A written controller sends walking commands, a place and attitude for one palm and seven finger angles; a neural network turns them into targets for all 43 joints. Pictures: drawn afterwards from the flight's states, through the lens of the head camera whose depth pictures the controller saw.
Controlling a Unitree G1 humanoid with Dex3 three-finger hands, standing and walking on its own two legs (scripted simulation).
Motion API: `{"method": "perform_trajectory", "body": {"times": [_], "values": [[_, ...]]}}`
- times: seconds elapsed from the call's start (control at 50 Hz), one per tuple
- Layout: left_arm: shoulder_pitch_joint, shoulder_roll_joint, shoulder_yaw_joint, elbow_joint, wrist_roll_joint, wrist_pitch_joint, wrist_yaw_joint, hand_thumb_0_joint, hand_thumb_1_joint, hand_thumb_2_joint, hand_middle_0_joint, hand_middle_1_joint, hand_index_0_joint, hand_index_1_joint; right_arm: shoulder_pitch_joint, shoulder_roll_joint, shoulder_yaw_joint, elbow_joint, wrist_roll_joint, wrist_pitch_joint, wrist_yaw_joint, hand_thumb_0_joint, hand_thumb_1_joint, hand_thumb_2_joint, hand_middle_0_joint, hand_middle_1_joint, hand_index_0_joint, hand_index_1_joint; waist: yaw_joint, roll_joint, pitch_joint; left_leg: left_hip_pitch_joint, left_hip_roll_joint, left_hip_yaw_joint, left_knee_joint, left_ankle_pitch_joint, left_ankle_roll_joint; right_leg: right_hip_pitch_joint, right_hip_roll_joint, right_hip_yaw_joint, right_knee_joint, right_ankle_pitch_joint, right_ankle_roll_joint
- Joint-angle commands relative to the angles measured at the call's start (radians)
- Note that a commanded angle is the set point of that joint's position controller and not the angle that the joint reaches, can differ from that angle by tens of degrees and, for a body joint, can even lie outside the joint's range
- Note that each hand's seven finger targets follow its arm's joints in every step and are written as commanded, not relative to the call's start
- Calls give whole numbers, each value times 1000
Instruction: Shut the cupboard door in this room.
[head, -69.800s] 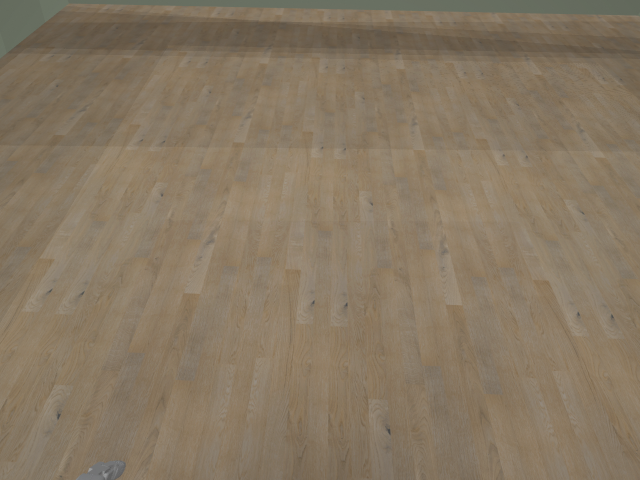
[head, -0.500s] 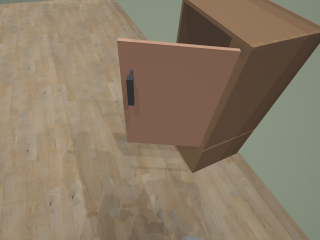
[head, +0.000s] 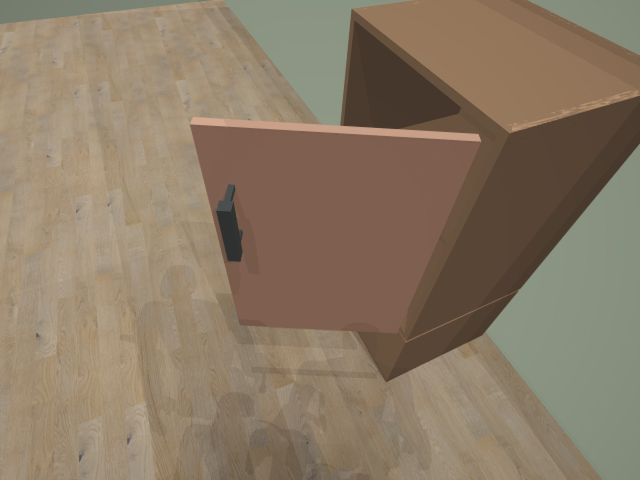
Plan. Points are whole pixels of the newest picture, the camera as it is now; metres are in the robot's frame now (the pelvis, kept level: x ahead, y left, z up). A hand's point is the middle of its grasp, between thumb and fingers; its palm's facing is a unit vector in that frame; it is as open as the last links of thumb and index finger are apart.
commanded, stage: come to a stop and stand still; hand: left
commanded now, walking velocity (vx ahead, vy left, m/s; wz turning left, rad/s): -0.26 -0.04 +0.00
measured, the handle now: (232, 223) +0.50 +0.17 -0.01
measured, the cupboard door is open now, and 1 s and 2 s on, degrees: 63 63 63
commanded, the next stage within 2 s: look again from close up in 1.30 s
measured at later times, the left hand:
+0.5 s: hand out of the picture +0.05 +0.15 -0.16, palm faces +0.01 -0.97 -0.26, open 7.4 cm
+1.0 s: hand out of the picture +0.06 +0.22 -0.16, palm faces -0.01 -0.96 -0.28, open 7.4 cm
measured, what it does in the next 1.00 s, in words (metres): steps on the spot: left foot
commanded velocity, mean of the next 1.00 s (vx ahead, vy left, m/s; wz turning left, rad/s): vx -0.04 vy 0.03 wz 0.00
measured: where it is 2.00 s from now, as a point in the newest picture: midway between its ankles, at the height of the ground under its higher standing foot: outside the picture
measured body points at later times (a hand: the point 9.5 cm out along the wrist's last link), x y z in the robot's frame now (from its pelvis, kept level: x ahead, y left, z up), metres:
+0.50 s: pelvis +0.01 -0.04 +0.00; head +0.05 -0.06 +0.45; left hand +0.05 +0.20 -0.14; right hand +0.07 -0.29 -0.16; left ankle -0.02 +0.08 -0.70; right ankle +0.00 -0.15 -0.73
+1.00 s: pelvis -0.02 +0.01 +0.00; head -0.02 +0.02 +0.45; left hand +0.06 +0.27 -0.14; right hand +0.05 -0.25 -0.14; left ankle -0.02 +0.09 -0.73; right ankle +0.00 -0.15 -0.73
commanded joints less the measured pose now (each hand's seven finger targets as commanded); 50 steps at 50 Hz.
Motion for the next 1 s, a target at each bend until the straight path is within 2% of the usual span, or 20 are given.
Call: {"method": "perform_trajectory", "body": {"times": [0.0, 0.04, 0.1, 0.2, 0.26, 0.28, 0.3, 0.32, 0.34, 0.38, 0.5, 0.54, 0.58, 0.62, 0.66, 0.68, 0.72, 0.76, 0.82, 0.98], "values": [[80, 26, -11, -29, -5, 4, 18, 0, 900, 900, -200, -300, -200, -300, 133, -139, -3, 31, 3, -12, -21, 0, -900, -900, 200, 300, 200, 300, 0, 111, -70, 237, 222, -218, -161, 676, 112, -89, -60, 61, -2, 15, 10], [84, 49, -10, -12, -5, 25, 19, 0, 900, 900, -200, -300, -200, -300, 74, -141, 3, 28, 15, 1, -41, 0, -900, -900, 200, 300, 200, 300, 7, 191, -34, 230, 218, -220, -185, 881, 127, -69, -63, 43, 40, 41, 27], [83, 90, 0, -26, -5, 40, 19, 0, 900, 900, -200, -300, -200, -300, 57, -159, -15, 21, 19, 16, -53, 0, -900, -900, 200, 300, 200, 300, 0, 175, -74, 346, 235, -204, -175, 1055, 150, -140, -67, 69, 128, -47, 21], [63, 80, 24, -90, 6, 62, 10, 0, 900, 900, -200, -300, -200, -300, -20, -208, -55, -25, 1, 45, -53, 0, -900, -900, 200, 300, 200, 300, 7, 127, -117, 326, 289, -204, -169, 830, 214, -220, -42, 113, 279, -170, 8], [133, 75, 28, -88, 14, 55, 6, 0, 900, 900, -200, -300, -200, -300, -105, -190, -58, -55, 7, 55, -38, 0, -900, -900, 200, 300, 200, 300, 53, 79, -136, 169, 190, -119, -112, 449, 129, -50, -40, 89, 61, 115, 7], [138, 108, 29, -93, 21, 44, 8, 0, 900, 900, -200, -300, -200, -300, -105, -156, -55, -64, 14, 57, -29, 0, -900, -900, 200, 300, 200, 300, 53, -42, -126, 99, 95, -78, -46, 209, 73, -13, -93, 178, -56, 301, -11], [95, 166, 32, -101, 27, 33, 11, 0, 900, 900, -200, -300, -200, -300, -84, -99, -49, -74, 21, 61, -16, 0, -900, -900, 200, 300, 200, 300, 29, -213, -96, 19, -34, 5, 45, -118, 11, -25, -257, 345, -136, 386, -76], [59, 198, 28, -111, 19, 27, 5, 0, 900, 900, -200, -300, -200, -300, -92, -82, -44, -72, 22, 73, -5, 0, -900, -900, 200, 300, 200, 300, 33, -182, -53, 46, -76, -32, 178, -331, -2, -133, -354, 395, -206, 341, -151], [23, 183, 23, -111, 20, 22, 8, 0, 900, 900, -200, -300, -200, -300, -114, -65, -41, -73, 16, 83, -4, 0, -900, -900, 200, 300, 200, 300, 28, -196, -18, 20, -61, -87, 252, -361, 6, -164, -339, 407, -209, 342, -176], [-23, 159, 13, -104, 18, 14, 13, 0, 900, 900, -200, -300, -200, -300, -79, -76, -36, -46, 18, 76, -3, 0, -900, -900, 200, 300, 200, 300, 9, -190, -6, -13, -47, -109, 293, -310, 2, -110, -314, 358, -167, 445, -185], [23, 192, 26, -81, 11, 5, 17, 0, 900, 900, -200, -300, -200, -300, -48, -81, -18, -28, 22, 52, -3, 0, -900, -900, 200, 300, 200, 300, 41, -143, -70, 11, -59, -78, 21, -241, -16, 96, -299, 308, -78, 686, -168], [-3, 179, 22, -76, 2, 7, 19, 0, 900, 900, -200, -300, -200, -300, 6, -79, -11, -5, 20, 41, -8, 0, -900, -900, 200, 300, 200, 300, 20, -155, -90, 125, -54, -78, -176, -81, -12, 70, -267, 275, -42, 629, -122], [-17, 135, 13, -78, -5, 12, 13, 0, 900, 900, -200, -300, -200, -300, 27, -112, -12, 15, 14, 27, -10, 0, -900, -900, 200, 300, 200, 300, 23, -41, -91, 255, 24, -135, -225, 202, 18, -35, -162, 192, -30, 398, -42], [-23, 107, 4, -72, -3, 18, 13, 0, 900, 900, -200, -300, -200, -300, 1, -125, -3, 16, 9, 26, -15, 0, -900, -900, 200, 300, 200, 300, 36, -40, -69, 188, 55, -139, -208, 175, 30, -13, -121, 171, -87, 256, -19], [-53, 110, 0, -53, -4, 26, 9, 0, 900, 900, -200, -300, -200, -300, 9, -115, 6, 37, 10, 20, -16, 0, -900, -900, 200, 300, 200, 300, 28, 48, -44, 157, 44, -152, -262, 174, 26, 20, -112, 148, -74, 235, -11], [11, 317, -15, -117, 7, -20, 23, 0, 900, 900, -200, -300, -200, -300, -52, -234, -21, -48, 5, -3, -16, 0, -900, -900, 200, 300, 200, 300, 33, 30, -13, 151, -27, -160, -185, 277, 45, 26, -89, 175, -9, 432, -38], [11, 248, 8, -135, -10, -22, 29, 0, 900, 900, -200, -300, -200, -300, -43, -195, -43, -78, 9, -26, -14, 0, -900, -900, 200, 300, 200, 300, 25, 54, -211, 168, -9, -134, -91, 233, 46, 85, -175, 220, 36, 503, -62], [4, 202, -3, -149, -6, -14, 30, 0, 900, 900, -200, -300, -200, -300, -34, -141, -35, -80, 10, -9, -15, 0, -900, -900, 200, 300, 200, 300, 16, 11, -162, 137, -18, -132, -89, 113, 37, 15, -176, 220, 7, 355, -60], [-33, 194, -12, -170, 3, 3, 24, 0, 900, 900, -200, -300, -200, -300, -36, -169, -36, -90, 5, 2, -8, 0, -900, -900, 200, 300, 200, 300, 8, -19, 12, 68, 5, -167, -155, 22, 54, -125, -121, 185, -11, 119, -33], [-27, 191, -22, -169, 6, 12, 13, 0, 900, 900, -200, -300, -200, -300, -80, -218, -32, -96, 4, -7, -1, 0, -900, -900, 200, 300, 200, 300, 24, 31, -13, 59, 47, -209, -262, -24, 78, -79, -88, 124, 13, 116, -2]]}}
